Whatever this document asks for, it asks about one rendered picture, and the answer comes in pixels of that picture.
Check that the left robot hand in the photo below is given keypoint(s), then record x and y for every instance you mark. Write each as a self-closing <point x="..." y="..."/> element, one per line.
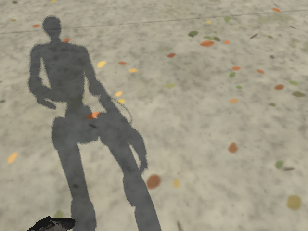
<point x="53" y="224"/>

